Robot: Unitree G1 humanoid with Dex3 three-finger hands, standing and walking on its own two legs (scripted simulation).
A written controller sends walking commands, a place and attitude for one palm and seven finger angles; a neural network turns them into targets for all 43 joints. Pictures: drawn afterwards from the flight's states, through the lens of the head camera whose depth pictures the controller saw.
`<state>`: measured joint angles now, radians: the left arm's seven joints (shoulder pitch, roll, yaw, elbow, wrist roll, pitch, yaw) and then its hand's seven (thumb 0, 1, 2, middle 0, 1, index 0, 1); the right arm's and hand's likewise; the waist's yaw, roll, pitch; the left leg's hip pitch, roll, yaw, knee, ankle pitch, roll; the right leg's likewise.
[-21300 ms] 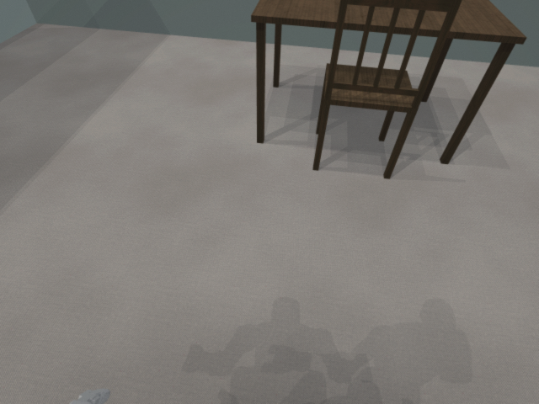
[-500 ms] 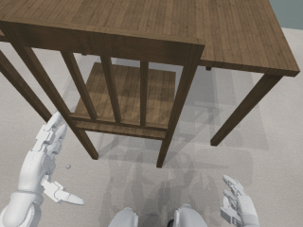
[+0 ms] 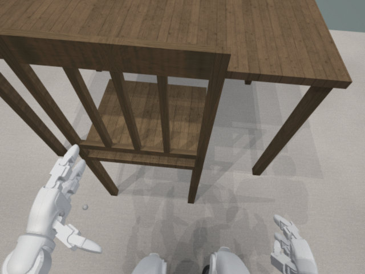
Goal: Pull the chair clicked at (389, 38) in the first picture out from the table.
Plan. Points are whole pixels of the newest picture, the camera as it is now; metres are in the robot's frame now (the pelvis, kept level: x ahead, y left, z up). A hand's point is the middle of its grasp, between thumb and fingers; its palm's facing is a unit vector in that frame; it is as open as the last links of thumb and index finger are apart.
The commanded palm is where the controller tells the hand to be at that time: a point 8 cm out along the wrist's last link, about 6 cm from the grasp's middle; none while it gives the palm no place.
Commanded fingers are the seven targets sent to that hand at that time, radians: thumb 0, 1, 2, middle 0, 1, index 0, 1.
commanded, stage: aim the fingers beside a spindle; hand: left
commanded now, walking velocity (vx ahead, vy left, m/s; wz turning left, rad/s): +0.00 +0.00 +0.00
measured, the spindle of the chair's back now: (129, 117) +0.48 +0.17 +0.00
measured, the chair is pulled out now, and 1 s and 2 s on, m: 0.00 0.00 0.00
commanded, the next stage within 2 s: none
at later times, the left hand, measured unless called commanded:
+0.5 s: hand (99, 189) +0.27 +0.18 +0.03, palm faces -0.03 -1.00 -0.08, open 16.9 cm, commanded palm +0.25 +0.24 +0.03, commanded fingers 0.00 -0.50 0.30 -0.06 -0.08 -0.06 -0.08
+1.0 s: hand (117, 181) +0.31 +0.16 +0.00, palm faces -0.07 -1.00 -0.04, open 16.9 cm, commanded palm +0.29 +0.22 +0.01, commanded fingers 0.00 -0.50 0.30 -0.06 -0.08 -0.06 -0.08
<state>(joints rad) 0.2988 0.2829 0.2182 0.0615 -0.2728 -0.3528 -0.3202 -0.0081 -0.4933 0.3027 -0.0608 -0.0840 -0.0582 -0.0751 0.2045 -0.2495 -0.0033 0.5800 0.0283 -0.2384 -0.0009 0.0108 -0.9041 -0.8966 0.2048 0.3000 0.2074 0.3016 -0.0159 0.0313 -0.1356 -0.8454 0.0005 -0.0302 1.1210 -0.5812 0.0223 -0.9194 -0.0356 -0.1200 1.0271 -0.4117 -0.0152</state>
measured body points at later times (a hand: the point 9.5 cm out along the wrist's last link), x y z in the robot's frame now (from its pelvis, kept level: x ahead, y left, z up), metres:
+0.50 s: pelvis -0.01 -0.01 -0.01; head +0.09 -0.01 +0.43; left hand +0.27 +0.24 +0.04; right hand +0.16 -0.26 -0.10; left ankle -0.02 +0.10 -0.66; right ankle +0.05 -0.12 -0.66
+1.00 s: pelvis -0.01 +0.00 -0.02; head +0.11 +0.00 +0.42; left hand +0.31 +0.22 +0.00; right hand +0.16 -0.25 -0.12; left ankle -0.02 +0.10 -0.66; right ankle +0.05 -0.12 -0.66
